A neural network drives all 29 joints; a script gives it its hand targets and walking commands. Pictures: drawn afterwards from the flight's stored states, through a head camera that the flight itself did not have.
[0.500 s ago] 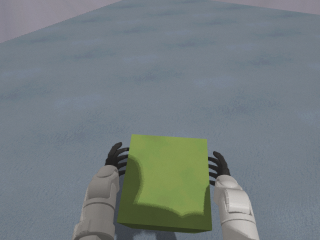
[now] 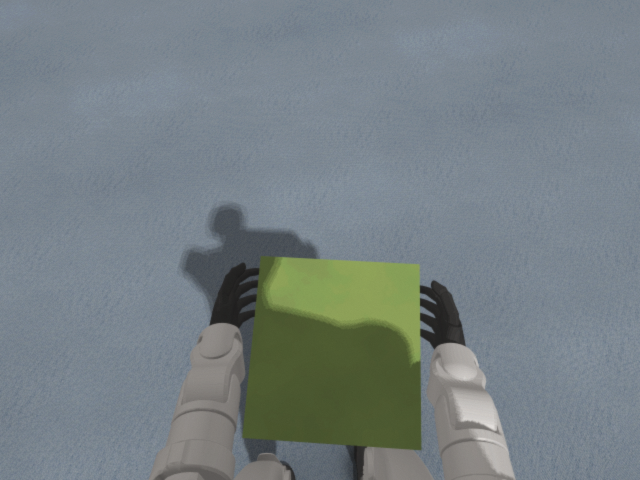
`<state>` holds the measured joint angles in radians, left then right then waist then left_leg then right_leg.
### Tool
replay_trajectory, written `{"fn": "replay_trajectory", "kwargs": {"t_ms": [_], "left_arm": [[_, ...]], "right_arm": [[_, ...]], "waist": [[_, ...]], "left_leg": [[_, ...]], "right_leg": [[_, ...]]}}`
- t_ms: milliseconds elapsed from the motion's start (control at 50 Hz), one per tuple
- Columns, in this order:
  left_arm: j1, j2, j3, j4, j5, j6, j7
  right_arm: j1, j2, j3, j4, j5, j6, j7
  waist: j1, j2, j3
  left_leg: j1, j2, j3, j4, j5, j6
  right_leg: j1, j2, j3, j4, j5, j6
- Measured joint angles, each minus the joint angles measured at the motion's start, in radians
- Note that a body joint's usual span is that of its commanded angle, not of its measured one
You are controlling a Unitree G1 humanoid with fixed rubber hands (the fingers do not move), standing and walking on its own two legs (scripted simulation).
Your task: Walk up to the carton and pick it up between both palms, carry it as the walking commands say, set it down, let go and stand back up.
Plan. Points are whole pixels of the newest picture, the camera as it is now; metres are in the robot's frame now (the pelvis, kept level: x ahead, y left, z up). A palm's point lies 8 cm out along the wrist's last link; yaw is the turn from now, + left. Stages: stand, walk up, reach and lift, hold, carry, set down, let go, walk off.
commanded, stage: set down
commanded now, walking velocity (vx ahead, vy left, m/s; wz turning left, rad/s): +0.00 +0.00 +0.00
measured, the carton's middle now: (334, 346) +0.31 -0.01 -0.14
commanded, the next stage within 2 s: none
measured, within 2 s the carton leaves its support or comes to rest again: neither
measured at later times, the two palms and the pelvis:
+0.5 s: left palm (243, 349) +0.31 +0.13 -0.15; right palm (433, 362) +0.29 -0.15 -0.15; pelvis -0.03 -0.01 -0.04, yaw +0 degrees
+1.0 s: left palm (254, 330) +0.36 +0.13 -0.23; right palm (416, 344) +0.34 -0.15 -0.24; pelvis -0.04 -0.02 -0.10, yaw +1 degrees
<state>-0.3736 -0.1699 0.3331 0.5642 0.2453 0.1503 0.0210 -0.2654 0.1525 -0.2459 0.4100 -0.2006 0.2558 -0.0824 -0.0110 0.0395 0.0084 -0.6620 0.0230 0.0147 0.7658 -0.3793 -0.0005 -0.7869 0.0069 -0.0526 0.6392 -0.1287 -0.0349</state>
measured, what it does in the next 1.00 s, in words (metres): lowers itself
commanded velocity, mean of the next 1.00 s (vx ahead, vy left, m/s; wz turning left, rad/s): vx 0.00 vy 0.00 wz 0.00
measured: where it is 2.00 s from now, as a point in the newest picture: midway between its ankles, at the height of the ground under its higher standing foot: outside the picture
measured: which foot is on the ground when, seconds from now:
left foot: down 0.00-1.00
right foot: down 0.00-1.00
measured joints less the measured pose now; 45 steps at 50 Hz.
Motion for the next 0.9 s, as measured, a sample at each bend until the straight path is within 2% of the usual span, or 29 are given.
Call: {"fn": "replay_trajectory", "kwargs": {"t_ms": [200, 280, 400, 580, 760, 900], "left_arm": [[-0.03, 0.036, -0.052, 0.013, -0.03, -0.105, 0.019], [-0.039, 0.078, -0.111, 0.04, -0.068, -0.154, 0.052], [-0.058, 0.124, -0.194, 0.112, -0.141, -0.186, 0.135], [-0.113, 0.15, -0.216, 0.184, -0.203, -0.238, 0.186], [-0.218, 0.181, -0.203, 0.197, -0.226, -0.259, 0.191], [-0.287, 0.208, -0.198, 0.197, -0.253, -0.236, 0.192]], "right_arm": [[-0.024, -0.018, 0.025, 0.001, 0.0, -0.109, -0.029], [-0.038, -0.055, 0.077, 0.012, 0.005, -0.145, -0.056], [-0.066, -0.099, 0.143, 0.078, 0.05, -0.2, -0.122], [-0.118, -0.103, 0.165, 0.152, 0.075, -0.257, -0.172], [-0.222, -0.121, 0.171, 0.156, 0.092, -0.271, -0.188], [-0.291, -0.132, 0.172, 0.156, 0.101, -0.259, -0.197]], "waist": [[0.0, 0.0, -0.025], [0.002, 0.0, -0.024], [0.006, 0.0, 0.019], [0.007, 0.0, 0.044], [0.009, -0.002, 0.044], [0.011, -0.002, 0.044]], "left_leg": [[-0.248, -0.002, 0.0, 0.152, -0.034, -0.002], [-0.31, -0.002, 0.0, 0.211, -0.052, -0.002], [-0.321, -0.003, 0.0, 0.238, -0.059, -0.003], [-0.388, -0.003, 0.0, 0.276, -0.062, -0.005], [-0.556, -0.003, 0.001, 0.376, -0.08, -0.01], [-0.655, -0.004, 0.001, 0.446, -0.1, -0.012]], "right_leg": [[-0.25, -0.001, 0.012, 0.143, -0.024, 0.0], [-0.316, -0.001, 0.013, 0.204, -0.039, -0.002], [-0.329, -0.001, 0.015, 0.233, -0.046, -0.007], [-0.399, -0.001, 0.016, 0.271, -0.048, -0.012], [-0.57, -0.001, 0.019, 0.364, -0.056, -0.015], [-0.675, -0.001, 0.021, 0.436, -0.072, -0.02]]}}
